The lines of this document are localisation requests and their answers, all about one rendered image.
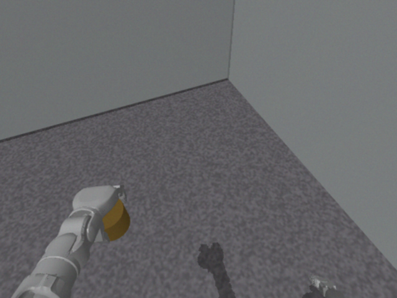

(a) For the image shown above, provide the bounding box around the tin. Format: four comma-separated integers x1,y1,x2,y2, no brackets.
102,199,130,241

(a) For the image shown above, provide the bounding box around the left robot hand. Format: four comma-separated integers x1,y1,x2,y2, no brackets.
73,184,127,243

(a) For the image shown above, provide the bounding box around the left robot arm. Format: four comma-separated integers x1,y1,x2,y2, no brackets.
11,207,102,298

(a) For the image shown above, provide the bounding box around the right robot hand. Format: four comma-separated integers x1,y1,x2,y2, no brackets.
310,274,345,298

